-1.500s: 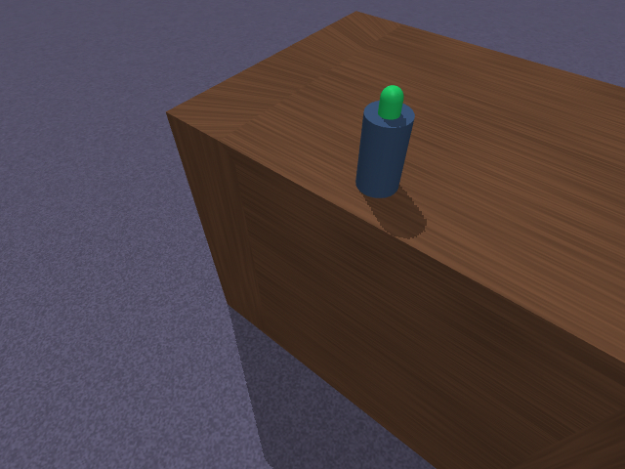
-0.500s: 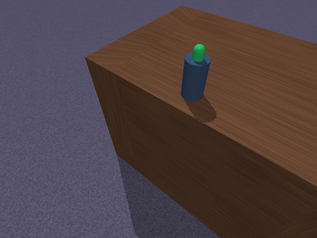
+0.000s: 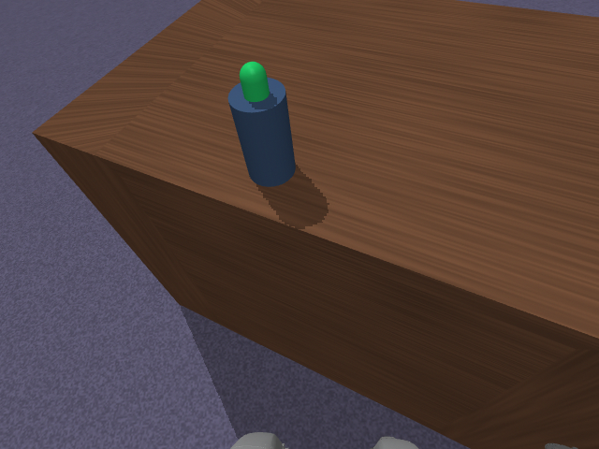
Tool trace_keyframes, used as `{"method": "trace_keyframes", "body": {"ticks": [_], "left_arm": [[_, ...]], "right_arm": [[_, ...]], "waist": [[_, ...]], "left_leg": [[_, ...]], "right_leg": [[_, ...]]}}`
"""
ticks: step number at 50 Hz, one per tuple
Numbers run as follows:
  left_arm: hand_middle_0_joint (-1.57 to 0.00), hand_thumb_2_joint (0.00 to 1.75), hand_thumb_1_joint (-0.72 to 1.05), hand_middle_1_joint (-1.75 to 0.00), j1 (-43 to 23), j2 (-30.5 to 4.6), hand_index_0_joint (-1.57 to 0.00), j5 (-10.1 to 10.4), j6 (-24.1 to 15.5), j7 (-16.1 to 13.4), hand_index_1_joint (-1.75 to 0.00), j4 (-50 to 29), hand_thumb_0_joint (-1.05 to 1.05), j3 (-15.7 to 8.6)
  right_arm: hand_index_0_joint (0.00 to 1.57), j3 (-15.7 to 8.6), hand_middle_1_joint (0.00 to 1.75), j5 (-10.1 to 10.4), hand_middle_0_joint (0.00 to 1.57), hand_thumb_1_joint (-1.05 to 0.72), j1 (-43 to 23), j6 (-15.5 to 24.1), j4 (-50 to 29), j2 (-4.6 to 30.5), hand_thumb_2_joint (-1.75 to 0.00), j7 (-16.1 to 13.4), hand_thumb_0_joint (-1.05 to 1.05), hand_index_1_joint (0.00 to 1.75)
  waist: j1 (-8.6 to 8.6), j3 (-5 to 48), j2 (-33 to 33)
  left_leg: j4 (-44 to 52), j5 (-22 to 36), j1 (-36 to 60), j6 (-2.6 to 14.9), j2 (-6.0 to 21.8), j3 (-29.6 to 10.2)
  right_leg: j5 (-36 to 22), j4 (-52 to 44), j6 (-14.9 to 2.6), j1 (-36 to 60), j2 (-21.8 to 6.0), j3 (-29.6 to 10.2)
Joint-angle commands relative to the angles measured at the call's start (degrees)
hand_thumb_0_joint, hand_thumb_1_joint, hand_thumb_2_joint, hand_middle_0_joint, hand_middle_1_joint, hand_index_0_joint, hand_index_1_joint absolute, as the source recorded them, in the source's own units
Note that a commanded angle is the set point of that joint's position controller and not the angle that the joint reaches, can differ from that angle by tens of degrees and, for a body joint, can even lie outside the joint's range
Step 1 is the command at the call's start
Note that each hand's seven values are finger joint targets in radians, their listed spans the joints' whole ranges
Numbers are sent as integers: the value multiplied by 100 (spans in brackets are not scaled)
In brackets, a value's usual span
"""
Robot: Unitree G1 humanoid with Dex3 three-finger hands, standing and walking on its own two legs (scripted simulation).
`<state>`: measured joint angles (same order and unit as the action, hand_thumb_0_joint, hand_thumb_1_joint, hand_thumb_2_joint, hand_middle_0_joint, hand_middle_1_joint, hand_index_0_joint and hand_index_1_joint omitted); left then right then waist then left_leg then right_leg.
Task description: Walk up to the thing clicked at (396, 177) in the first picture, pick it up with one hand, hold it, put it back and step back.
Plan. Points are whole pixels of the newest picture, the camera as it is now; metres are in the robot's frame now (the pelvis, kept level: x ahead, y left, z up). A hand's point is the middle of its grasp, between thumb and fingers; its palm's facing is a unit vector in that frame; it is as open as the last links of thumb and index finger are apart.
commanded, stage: walk up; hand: left
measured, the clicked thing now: (262, 123) +0.51 +0.09 +0.13
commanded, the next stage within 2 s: none
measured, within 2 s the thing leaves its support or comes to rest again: neither
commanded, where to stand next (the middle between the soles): +0.06 +0.05 m, yaw -23 degrees
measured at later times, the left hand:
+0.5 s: hand (130, 381) +0.22 +0.33 -0.16, palm faces -0.27 -0.87 -0.41, open 7.4 cm
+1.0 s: hand (134, 419) +0.17 +0.29 -0.13, palm faces -0.40 -0.81 -0.42, open 7.4 cm
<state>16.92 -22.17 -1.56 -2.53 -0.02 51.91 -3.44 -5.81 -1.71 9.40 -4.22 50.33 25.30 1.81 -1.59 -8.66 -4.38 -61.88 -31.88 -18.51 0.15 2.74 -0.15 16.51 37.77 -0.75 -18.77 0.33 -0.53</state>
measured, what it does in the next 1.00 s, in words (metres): steps on the spot, turning right: left foot, then right foot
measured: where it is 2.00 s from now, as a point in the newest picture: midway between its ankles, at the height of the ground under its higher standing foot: outside the picture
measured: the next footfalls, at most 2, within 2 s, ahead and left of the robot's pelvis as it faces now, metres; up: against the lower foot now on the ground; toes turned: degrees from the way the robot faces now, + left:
left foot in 0.32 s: +0.15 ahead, +0.20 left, +0.00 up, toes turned -11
right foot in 0.72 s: -0.01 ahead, -0.07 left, +0.00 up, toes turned -22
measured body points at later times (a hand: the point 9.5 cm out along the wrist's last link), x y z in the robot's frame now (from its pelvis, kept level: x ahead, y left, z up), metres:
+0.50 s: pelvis +0.04 +0.08 -0.01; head +0.13 +0.10 +0.43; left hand +0.24 +0.37 -0.13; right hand +0.08 -0.24 -0.10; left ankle +0.11 +0.21 -0.72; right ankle +0.00 -0.08 -0.63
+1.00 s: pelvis -0.02 +0.08 -0.01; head +0.01 +0.05 +0.44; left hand +0.19 +0.33 -0.10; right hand -0.09 -0.25 -0.13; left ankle +0.04 +0.20 -0.69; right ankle -0.04 -0.04 -0.72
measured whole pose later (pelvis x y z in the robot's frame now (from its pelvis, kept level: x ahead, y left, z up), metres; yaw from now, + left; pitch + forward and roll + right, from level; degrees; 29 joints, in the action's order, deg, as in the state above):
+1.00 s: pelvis -0.02 +0.08 -0.01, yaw -24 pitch -1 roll +0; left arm 14.9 -21.9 -2.3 0.3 1.0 43.8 -2.9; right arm -2.7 -0.8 15.5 -0.4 48.5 25.0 -0.8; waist -0.6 -6.3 -1.9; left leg -54.0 -28.3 -24.4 0.5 2.6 -0.1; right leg 19.7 41.8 -2.0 -20.7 3.3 -4.0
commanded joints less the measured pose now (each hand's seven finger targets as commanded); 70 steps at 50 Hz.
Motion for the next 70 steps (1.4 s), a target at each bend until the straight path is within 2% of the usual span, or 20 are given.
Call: {"method": "trace_keyframes", "body": {"ticks": [1, 6, 13, 16, 18, 19, 23, 30, 35, 36, 39, 42, 49, 52, 54, 56, 60, 63, 67, 70], "left_arm": [[-20, 90, 90, -30, 210, -1652, -20, 108, -122, -319, -30, -597, 0, -441], [-20, 90, 90, -30, 687, -1554, -20, 56, -172, -406, -30, -909, 0, -394], [-20, 90, 90, -30, 92, -1676, -20, 1, 67, -384, -30, -1584, 0, -351], [-20, 90, 90, -30, -46, -1207, -20, 162, 210, -359, -30, -1805, 0, -204], [-20, 90, 90, -30, 378, -1045, -20, 139, 312, -437, -30, -1747, 0, -162], [-20, 90, 90, -30, 356, -1260, -20, 91, 333, -494, -30, -1611, 0, -210], [-20, 90, 90, -30, 196, -1300, -20, 201, 384, -240, -30, -1405, 0, -331], [-20, 90, 90, -30, -357, -1243, -20, 63, 357, -24, -30, -1613, 0, -395], [-20, 90, 90, -30, 340, -1138, -20, -26, 316, 76, -30, -1253, 0, -492], [-20, 90, 90, -30, 484, -1269, -20, -68, 272, 70, -30, -1158, 0, -565], [-20, 90, 90, -30, -140, -2166, -20, -128, 226, 50, -30, -1511, 0, -662], [-20, 90, 90, -30, -673, -1547, -20, -85, 216, 14, -30, -1465, 0, -500], [-20, 90, 90, -30, -108, -1445, -20, -58, 140, -16, -30, -1191, 0, -449], [-20, 90, 90, -30, -408, -1286, -20, 76, 208, 26, -30, -1163, 0, -340], [-20, 90, 90, -30, -348, -615, -20, 191, 190, 14, -30, -1171, 0, -128], [-20, 90, 90, -30, -411, -1316, -20, 102, 204, -78, -30, -822, 0, -289], [-20, 90, 90, -30, -234, -986, -20, 142, 66, 58, -30, -428, 0, -247], [-20, 90, 90, -30, -254, -1115, -20, 80, 15, -24, -30, -220, 0, -256], [-20, 90, 90, -30, -855, -1319, -20, 64, 29, 31, -30, -138, 0, -170], [-20, 90, 90, -30, -1079, -1179, -20, 57, -27, 31, -30, 2, 0, -118]], "right_arm": [[20, -168, 30, 91, 20, -90, 311, 73, -622, 839, -90, -10, 0, 30], [20, -200, 30, 6, 20, -90, 51, 20, -999, 734, -90, -52, 0, 30], [20, -265, 30, 152, 20, -90, 252, 181, -1061, 723, -90, -197, 0, 30], [20, -338, 30, 27, 20, -90, 844, 317, -909, 880, -90, -232, 0, 30], [20, -438, 30, 86, 20, -90, 669, 378, -1110, 1567, -90, -228, 0, 30], [20, -511, 30, 146, 20, -90, 487, 388, -1112, 1845, -90, -232, 0, 30], [20, -276, 30, 82, 20, -90, 36, 454, -1298, 1140, -90, -327, 0, 30], [20, -293, 30, 49, 20, -90, 950, 581, -1270, 1367, -90, -322, 0, 30], [20, -270, 30, 96, 20, -90, 392, 496, -1428, 1473, -90, -320, 0, 30], [20, -185, 30, 93, 20, -90, 387, 460, -1397, 1242, -90, -308, 0, 30], [20, -127, 30, 116, 20, -90, 68, 396, -1390, 1108, -90, -515, 0, 30], [20, -134, 30, 189, 20, -90, 500, 466, -866, 1157, -90, -410, 0, 30], [20, 51, 30, 44, 20, -90, 509, 619, -627, 944, -90, -302, 0, 30], [20, 60, 30, 31, 20, -90, 1004, 778, -359, 796, -90, -310, 0, 30], [20, -19, 30, -100, 20, -90, 954, 893, -378, 1274, -90, -365, 0, 30], [20, -81, 30, 0, 20, -90, 277, 877, -506, 1614, -90, -314, 0, 30], [20, 156, 30, 39, 20, -90, 23, 839, -378, 1063, -90, -262, 0, 30], [20, 224, 30, 108, 20, -90, 71, 695, -311, 918, -90, -214, 0, 30], [20, 173, 30, 88, 20, -90, 145, 580, -43, 810, -90, -175, 0, 30], [20, 214, 30, 126, 20, -90, 129, 620, 96, 737, -90, -130, 0, 30]], "waist": [[179, 763, 884], [-1, 880, 864], [203, 1136, 1763], [508, 1253, 886], [354, 1591, -565], [396, 1508, -951], [131, 900, -596], [488, 1309, -734], [-60, 1335, -666], [-172, 1302, -304], [-235, 620, 1538], [173, 396, 1142], [-105, 917, 1511], [289, 978, 1121], [232, 1192, -468], [146, 653, -282], [-87, 498, -415], [-31, 729, -398], [272, 204, 305], [254, 395, 680]], "left_leg": [[-798, 755, -1412, 28, 372, -679], [-475, 797, -1335, -45, 130, -419], [1571, 1134, 83, 71, -148, -213], [3206, 3032, 1142, 253, -126, -288], [3323, 5472, 1359, 1333, 2249, -2608], [3506, 5118, 1078, 1921, 2669, -3332], [3079, 4775, 429, 1079, 1139, -933], [2861, 4769, 1485, 1414, 1614, -1116], [2219, 3728, 39, 1043, 1498, -570], [1597, 3007, -468, 760, 1206, -297], [-549, -655, -1740, 66, 57, -197], [-567, 242, -1344, 122, 49, -243], [1558, 216, -866, 5, -16, 1], [3451, 1279, 870, 115, -321, 198], [4309, 1876, 1567, 658, 1341, -2351], [4352, 1042, 71, 1703, 2328, -3107], [3695, 1859, -149, 563, 774, -815], [3323, 1583, -443, 367, 548, -488], [3181, 161, 528, 229, 91, -330], [3497, 765, 439, 309, 226, -447]], "right_leg": [[-1351, -1653, -860, 1305, -1370, -2193], [-4099, -769, -1113, 1065, -1142, -1591], [-4261, 224, -990, 5, -881, -1575], [-2770, 1403, -385, -605, -113, -1210], [2038, 3494, -40, -1450, 747, -822], [2311, 3992, -23, -1429, 559, -1037], [1100, 4068, -99, -1403, 416, -968], [1407, 2045, 133, -1236, 101, -381], [387, -287, -196, 653, 138, 118], [205, -721, -278, 1152, 141, -152], [-248, -1726, -1659, -91, -2118, -3798], [-345, -1201, -1218, -191, -1052, -2076], [296, -1069, -1223, 664, -889, -2140], [-672, -328, -898, -275, -757, -1606], [237, 1056, -136, -1187, 114, -886], [1739, 1505, -60, -550, -150, -649], [76, -492, -188, 490, 48, -284], [-338, -843, -299, 1193, -52, -516], [2440, -1927, -491, -846, -797, -1845], [1297, -1760, -352, -276, -557, -1344]]}}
